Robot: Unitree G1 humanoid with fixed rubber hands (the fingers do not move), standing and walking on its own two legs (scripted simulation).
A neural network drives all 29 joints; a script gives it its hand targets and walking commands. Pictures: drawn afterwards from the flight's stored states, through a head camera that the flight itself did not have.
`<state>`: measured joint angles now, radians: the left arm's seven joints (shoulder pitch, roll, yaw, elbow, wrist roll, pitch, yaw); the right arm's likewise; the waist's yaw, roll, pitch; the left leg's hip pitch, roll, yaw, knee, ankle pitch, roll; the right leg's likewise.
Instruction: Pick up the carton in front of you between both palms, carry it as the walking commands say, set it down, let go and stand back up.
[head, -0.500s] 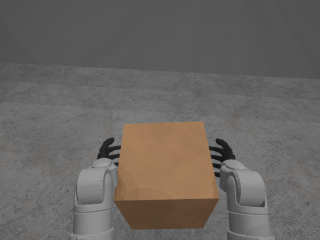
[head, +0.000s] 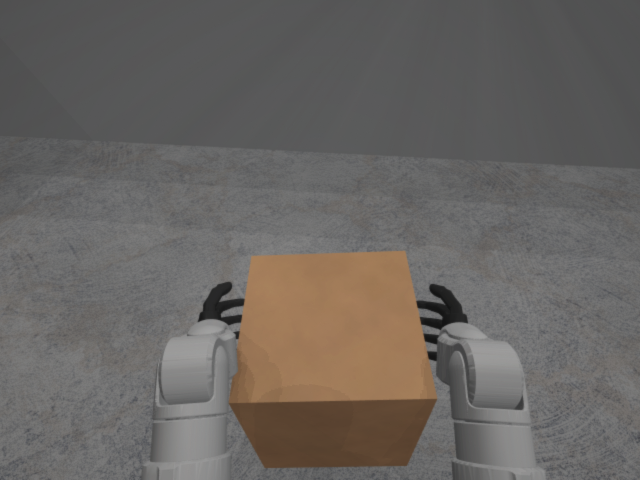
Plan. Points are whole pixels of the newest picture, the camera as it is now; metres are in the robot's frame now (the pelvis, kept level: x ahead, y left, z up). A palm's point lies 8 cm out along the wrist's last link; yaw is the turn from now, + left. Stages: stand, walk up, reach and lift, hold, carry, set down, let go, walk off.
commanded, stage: carry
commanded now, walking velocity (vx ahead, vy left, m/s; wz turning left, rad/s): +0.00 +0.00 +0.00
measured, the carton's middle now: (331, 364) +0.30 +0.00 -0.02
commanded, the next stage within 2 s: hold in 1.28 s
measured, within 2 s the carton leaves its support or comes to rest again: neither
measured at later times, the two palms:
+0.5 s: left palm (207, 392) +0.23 +0.15 +0.04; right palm (454, 394) +0.23 -0.14 +0.04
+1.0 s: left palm (200, 410) +0.21 +0.15 +0.04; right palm (459, 412) +0.21 -0.14 +0.04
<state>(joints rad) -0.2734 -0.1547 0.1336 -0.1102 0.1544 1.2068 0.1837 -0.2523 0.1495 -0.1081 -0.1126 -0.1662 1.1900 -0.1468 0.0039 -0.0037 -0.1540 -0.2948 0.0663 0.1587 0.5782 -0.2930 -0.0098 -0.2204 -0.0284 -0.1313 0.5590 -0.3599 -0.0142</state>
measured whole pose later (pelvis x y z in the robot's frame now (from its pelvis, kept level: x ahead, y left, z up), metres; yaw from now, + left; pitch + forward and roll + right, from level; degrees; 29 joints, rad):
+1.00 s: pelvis -0.08 +0.01 +0.00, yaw +0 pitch +1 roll +0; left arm -0.25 -0.15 0.19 0.24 0.27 0.74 0.03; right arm -0.25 0.15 -0.19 0.25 -0.27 0.74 -0.03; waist 0.00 0.00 -0.12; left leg -0.33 0.06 0.16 0.51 -0.20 0.02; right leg -0.27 -0.03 -0.14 0.53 -0.28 -0.03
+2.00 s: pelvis -0.10 +0.03 +0.00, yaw -5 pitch -10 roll +0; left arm -0.32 -0.17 0.27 0.32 0.32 0.72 -0.01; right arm -0.31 0.16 -0.27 0.34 -0.31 0.70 0.01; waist 0.01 -0.02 0.04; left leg -0.09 0.00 0.08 0.42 -0.17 0.03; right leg -0.06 -0.01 -0.04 0.43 -0.21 -0.02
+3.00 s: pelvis -0.12 +0.02 -0.08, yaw -8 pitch +27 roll +0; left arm -0.60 -0.15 0.45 0.45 0.23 0.17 0.05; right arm -0.66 0.15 -0.36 0.54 -0.25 0.16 -0.10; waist 0.06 -0.02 0.05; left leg -1.14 0.00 -0.04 0.98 -0.32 -0.03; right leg -1.12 0.05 -0.01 0.99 -0.34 -0.03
